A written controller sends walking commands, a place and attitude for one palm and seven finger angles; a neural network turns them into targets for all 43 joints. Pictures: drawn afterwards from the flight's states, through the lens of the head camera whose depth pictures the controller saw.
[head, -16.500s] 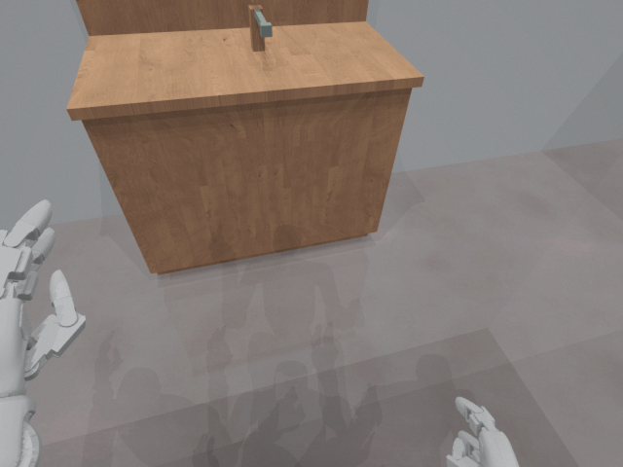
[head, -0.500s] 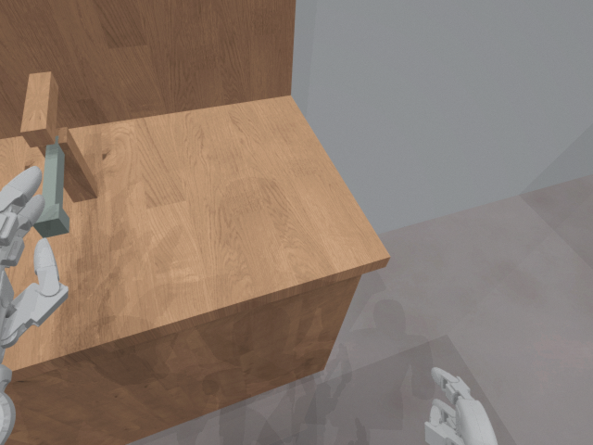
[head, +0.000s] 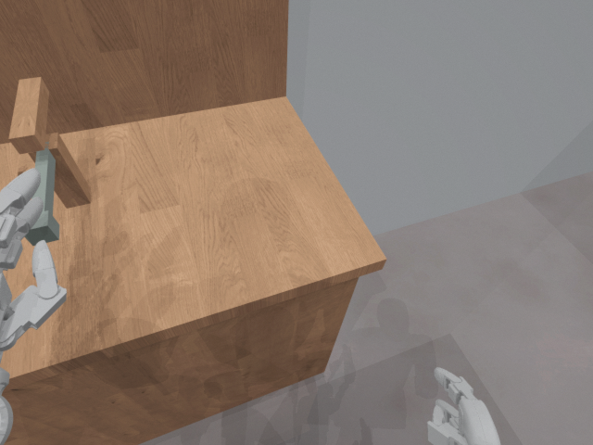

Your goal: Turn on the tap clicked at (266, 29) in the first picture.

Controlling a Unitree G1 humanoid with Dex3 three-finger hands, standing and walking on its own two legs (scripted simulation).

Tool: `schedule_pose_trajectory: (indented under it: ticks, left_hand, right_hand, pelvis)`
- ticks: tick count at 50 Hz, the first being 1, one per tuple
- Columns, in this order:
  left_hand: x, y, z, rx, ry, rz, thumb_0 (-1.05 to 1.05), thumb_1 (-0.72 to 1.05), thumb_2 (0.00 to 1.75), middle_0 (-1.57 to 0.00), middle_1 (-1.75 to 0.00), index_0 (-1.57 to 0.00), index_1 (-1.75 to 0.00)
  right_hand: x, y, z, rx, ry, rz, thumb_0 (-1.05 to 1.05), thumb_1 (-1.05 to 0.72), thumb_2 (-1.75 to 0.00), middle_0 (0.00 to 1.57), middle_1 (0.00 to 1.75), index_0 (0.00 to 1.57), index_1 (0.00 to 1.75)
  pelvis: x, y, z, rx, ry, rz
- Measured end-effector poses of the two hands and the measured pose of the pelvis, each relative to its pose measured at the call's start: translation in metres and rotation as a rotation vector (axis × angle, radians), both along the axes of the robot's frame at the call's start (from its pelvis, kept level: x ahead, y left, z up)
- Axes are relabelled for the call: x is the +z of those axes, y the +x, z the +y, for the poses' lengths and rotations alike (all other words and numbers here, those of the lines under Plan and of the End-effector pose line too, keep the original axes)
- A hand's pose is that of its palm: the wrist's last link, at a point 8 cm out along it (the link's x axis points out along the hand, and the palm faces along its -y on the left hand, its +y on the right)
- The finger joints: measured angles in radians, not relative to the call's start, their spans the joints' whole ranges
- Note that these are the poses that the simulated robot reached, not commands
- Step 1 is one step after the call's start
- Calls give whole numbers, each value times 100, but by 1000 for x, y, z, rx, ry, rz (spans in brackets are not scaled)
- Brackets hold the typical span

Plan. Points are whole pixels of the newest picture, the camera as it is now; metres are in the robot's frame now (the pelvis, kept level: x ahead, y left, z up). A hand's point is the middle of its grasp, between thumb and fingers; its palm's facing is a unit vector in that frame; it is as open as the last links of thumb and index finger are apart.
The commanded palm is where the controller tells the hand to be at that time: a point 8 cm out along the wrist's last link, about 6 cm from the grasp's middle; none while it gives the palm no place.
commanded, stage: shuffle to correct the standing spot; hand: left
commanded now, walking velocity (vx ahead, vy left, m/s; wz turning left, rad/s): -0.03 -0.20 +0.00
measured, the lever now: (40, 228) +0.32 +0.33 +0.12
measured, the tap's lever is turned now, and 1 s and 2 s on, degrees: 0 0 0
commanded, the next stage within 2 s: come to a stop and stand still in 1.72 s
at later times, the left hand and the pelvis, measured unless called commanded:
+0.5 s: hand (58, 304) +0.21 +0.24 +0.16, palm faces +0.35 -0.85 -0.40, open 7.4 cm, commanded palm +0.15 +0.28 +0.18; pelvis -0.01 +0.00 +0.00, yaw +0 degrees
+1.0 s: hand (61, 309) +0.21 +0.24 +0.16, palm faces +0.34 -0.85 -0.40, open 7.4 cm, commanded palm +0.15 +0.27 +0.18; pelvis -0.01 -0.01 +0.00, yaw +1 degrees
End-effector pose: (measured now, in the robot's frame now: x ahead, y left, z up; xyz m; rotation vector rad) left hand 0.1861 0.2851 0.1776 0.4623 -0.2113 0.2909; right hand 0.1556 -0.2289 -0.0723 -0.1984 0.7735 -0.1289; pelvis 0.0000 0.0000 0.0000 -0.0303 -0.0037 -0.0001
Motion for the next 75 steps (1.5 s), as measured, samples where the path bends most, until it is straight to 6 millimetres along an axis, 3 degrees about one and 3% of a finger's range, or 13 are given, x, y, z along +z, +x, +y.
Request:
schedule_pose_trajectory:
  ticks: [17, 33, 42, 56, 66, 75]
  left_hand:
    - [2, -15, 2, 30, -12, -16, 1, 89, 90, -21, -31, -21, -31]
    - [-3, -8, -8, 21, -32, 4, 1, 89, 90, -21, -31, -21, -31]
    - [4, -7, -9, 14, 6, -7, 1, 89, 90, -21, -31, -21, -31]
    - [-5, -18, -6, 39, -51, -3, 1, 89, 90, -21, -31, -21, -31]
    - [9, -15, -6, 27, 10, -15, 1, 89, 90, -21, -31, -21, -31]
    - [-3, -23, -11, 36, -21, 29, 1, 89, 90, -21, -31, -21, -31]
  right_hand:
    - [1, -9, 2, 12, -1, -1, 1, -90, -90, 20, 30, 20, 29]
    - [-4, -9, -7, -4, 5, 11, 1, -90, -90, 20, 30, 21, 30]
    - [0, -4, -11, 0, -3, 2, 1, -90, -90, 20, 30, 20, 29]
    - [0, -7, -7, 9, -4, -1, 1, -90, -90, 20, 30, 20, 29]
    - [0, -6, 2, 28, 23, -4, 1, -90, -90, 20, 30, 21, 29]
    - [-3, -9, -6, 18, 20, -9, 1, -90, -90, 20, 30, 21, 30]
  pelvis:
    - [2, -9, -1, 4, 5, -5]
    - [0, -4, -7, 4, 11, -2]
    - [1, -3, -9, 9, 8, -2]
    - [-1, -7, -7, 11, 11, -7]
    - [3, -8, -7, 13, 8, -3]
    - [0, -10, -10, 11, 10, -4]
